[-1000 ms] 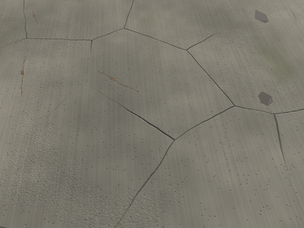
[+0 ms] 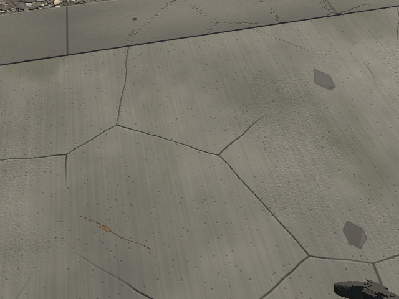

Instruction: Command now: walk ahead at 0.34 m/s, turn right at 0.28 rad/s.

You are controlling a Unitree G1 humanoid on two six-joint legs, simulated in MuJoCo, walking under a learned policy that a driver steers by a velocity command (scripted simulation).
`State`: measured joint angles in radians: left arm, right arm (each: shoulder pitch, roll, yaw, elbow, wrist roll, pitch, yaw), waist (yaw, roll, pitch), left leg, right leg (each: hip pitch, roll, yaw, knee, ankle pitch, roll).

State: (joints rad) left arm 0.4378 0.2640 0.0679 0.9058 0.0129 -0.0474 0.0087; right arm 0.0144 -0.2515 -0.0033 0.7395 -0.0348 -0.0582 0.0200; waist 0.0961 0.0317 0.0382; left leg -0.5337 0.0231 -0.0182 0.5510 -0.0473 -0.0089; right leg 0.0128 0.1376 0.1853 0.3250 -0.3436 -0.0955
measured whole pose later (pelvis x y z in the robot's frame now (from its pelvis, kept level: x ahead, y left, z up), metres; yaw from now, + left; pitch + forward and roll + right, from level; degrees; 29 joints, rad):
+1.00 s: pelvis +0.17 +0.04 +0.00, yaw -3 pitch +0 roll +0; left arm 0.36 0.22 0.05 1.09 0.02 -0.02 0.01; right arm 0.35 -0.20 -0.04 1.03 -0.02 -0.06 0.00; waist -0.01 -0.03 -0.02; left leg -0.20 -0.04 0.06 0.49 -0.28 0.08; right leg -0.21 0.01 0.03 0.68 -0.42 -0.07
